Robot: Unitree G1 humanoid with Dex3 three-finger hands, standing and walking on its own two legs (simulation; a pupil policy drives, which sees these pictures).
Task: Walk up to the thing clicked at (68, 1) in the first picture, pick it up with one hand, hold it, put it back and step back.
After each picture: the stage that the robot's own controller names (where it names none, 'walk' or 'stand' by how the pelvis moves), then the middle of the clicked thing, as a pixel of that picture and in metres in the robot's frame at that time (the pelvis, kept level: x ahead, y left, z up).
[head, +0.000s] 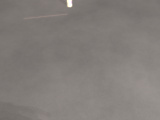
stand; (69, 2) +2.23 +0.25 -0.72
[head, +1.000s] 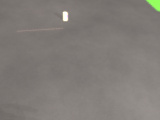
walk; (65, 16) +2.09 +0.24 -0.71
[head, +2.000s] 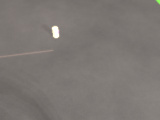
walk; (55, 32) +1.42 +0.26 -0.71
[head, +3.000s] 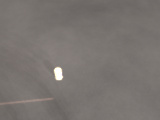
walk; (58, 73) +0.90 +0.24 -0.72
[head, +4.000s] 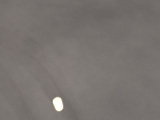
walk; (58, 104) +0.54 +0.22 -0.71
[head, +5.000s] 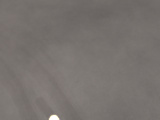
stand; out of the picture +0.37 +0.26 -0.70
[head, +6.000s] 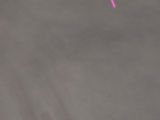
stand; out of the picture +0.35 +0.22 -0.72
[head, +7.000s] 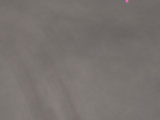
stand; out of the picture +0.33 +0.19 -0.71
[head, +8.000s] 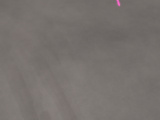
stand; out of the picture +0.33 +0.23 -0.72
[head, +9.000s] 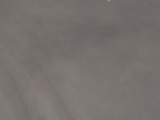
stand; out of the picture +0.28 +0.22 -0.72
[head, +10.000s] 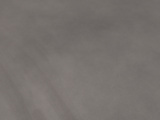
stand; out of the picture +0.31 +0.25 -0.71
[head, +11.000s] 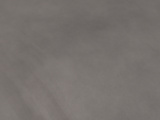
stand; out of the picture +0.27 +0.23 -0.70
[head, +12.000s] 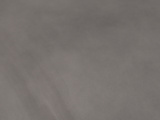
stand; out of the picture +0.32 +0.22 -0.70
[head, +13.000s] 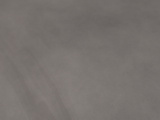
stand; out of the picture +0.34 +0.20 -0.70
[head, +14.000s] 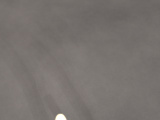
rise first; out of the picture +0.37 +0.22 -0.69
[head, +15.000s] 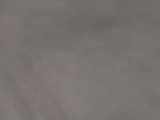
stand; out of the picture +0.35 +0.20 -0.71
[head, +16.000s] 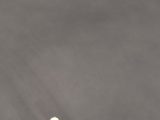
stand; out of the picture +0.37 +0.22 -0.71
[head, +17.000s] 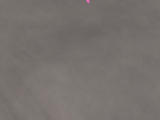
stand; out of the picture +0.28 +0.24 -0.72
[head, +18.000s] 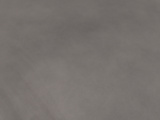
stand; out of the picture +0.30 +0.25 -0.72
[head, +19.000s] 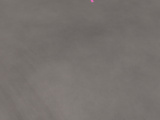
stand; out of the picture +0.31 +0.23 -0.72
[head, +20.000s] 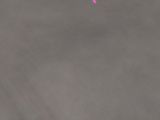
stand; out of the picture +0.32 +0.22 -0.72
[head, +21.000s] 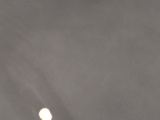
go down; (45, 115) +0.35 +0.23 -0.64
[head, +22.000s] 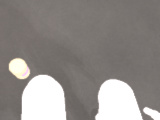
go down; (20, 69) +0.38 +0.29 -0.30
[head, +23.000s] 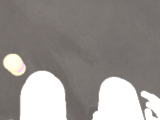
close in; (15, 65) +0.38 +0.30 -0.28
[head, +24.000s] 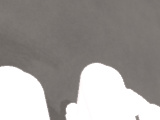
close in; out of the picture +0.33 +0.33 -0.21
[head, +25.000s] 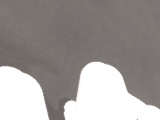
close; out of the picture +0.32 +0.33 -0.21
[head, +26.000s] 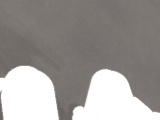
lift; out of the picture +0.29 +0.28 -0.17
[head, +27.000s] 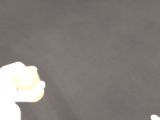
lift; (30, 85) +0.32 +0.19 +0.01
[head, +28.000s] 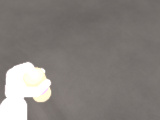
hold; (38, 85) +0.34 +0.17 +0.00
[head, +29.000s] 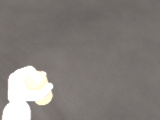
hold; (39, 88) +0.33 +0.17 -0.01
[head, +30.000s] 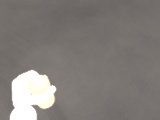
crouch; (42, 92) +0.32 +0.16 -0.03
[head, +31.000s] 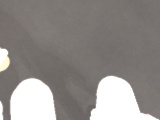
lower; out of the picture +0.40 +0.29 -0.12
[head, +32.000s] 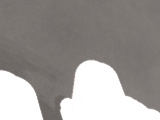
lower; out of the picture +0.36 +0.35 -0.21
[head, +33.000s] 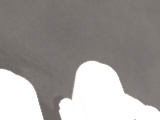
lower; out of the picture +0.35 +0.35 -0.21
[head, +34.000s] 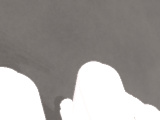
lower; out of the picture +0.34 +0.35 -0.21
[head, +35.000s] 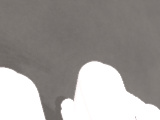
lower; out of the picture +0.34 +0.35 -0.21
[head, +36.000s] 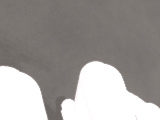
open; out of the picture +0.33 +0.34 -0.21
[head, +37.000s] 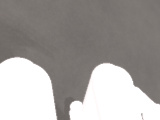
stand; out of the picture +0.34 +0.32 -0.21
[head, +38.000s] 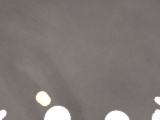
walk; (43, 98) +0.36 +0.26 -0.53
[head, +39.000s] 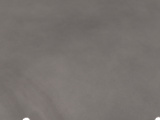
stand; out of the picture +0.34 +0.24 -0.66
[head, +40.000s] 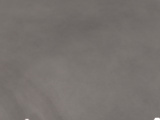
stand; out of the picture +0.33 +0.24 -0.67
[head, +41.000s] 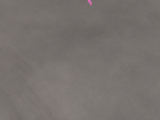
stand; out of the picture +0.35 +0.23 -0.72
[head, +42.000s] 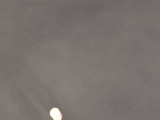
walk; (56, 114) +0.40 +0.26 -0.69
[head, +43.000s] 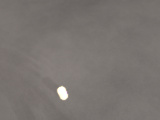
walk; (62, 93) +0.60 +0.26 -0.71
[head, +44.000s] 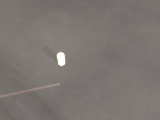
walk; (61, 59) +0.92 +0.22 -0.70
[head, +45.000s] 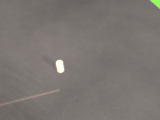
stand; (59, 66) +0.97 +0.25 -0.72
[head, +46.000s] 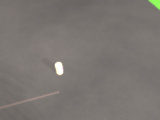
stand; (59, 68) +0.96 +0.27 -0.73
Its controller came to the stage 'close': yes
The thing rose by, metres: 0.70
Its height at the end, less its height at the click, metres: +0.00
